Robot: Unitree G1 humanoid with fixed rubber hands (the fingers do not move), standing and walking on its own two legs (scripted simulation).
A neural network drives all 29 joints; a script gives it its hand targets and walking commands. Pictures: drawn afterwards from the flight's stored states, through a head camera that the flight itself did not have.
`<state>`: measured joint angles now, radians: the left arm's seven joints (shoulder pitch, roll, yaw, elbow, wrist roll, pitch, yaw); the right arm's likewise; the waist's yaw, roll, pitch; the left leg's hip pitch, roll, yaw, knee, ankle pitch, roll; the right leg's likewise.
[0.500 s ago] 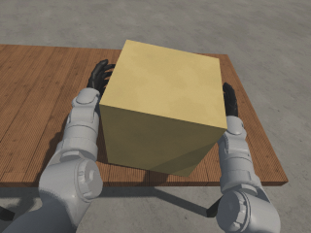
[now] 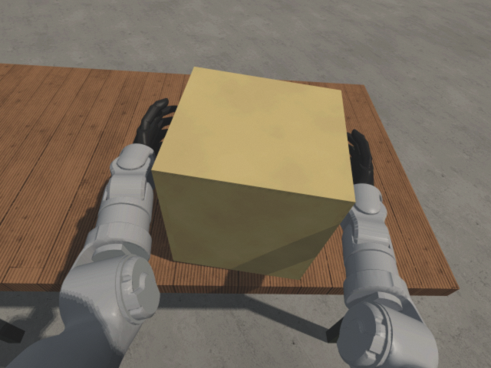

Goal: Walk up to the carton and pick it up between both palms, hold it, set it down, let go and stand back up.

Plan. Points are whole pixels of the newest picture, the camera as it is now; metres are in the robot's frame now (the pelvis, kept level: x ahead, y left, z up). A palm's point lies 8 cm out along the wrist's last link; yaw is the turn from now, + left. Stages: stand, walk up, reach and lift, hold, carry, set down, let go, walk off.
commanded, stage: set down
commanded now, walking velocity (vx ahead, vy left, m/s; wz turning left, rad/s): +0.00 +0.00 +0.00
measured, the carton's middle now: (250, 181) +0.44 -0.01 +0.05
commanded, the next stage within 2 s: none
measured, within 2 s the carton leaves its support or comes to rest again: rests again in 0.58 s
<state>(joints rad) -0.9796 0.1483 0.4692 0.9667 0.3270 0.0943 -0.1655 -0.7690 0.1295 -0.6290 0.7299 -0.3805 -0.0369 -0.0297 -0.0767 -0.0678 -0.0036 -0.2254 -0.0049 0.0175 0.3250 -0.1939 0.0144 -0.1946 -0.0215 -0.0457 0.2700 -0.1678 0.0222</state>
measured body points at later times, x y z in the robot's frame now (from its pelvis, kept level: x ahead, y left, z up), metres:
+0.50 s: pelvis +0.01 +0.00 +0.00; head +0.06 +0.04 +0.45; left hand +0.48 +0.17 +0.11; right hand +0.42 -0.18 +0.10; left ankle -0.02 +0.10 -0.75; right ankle -0.03 -0.13 -0.75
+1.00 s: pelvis -0.01 +0.00 -0.01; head +0.06 +0.02 +0.44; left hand +0.48 +0.16 +0.09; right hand +0.41 -0.19 +0.06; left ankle -0.02 +0.10 -0.75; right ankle -0.03 -0.13 -0.75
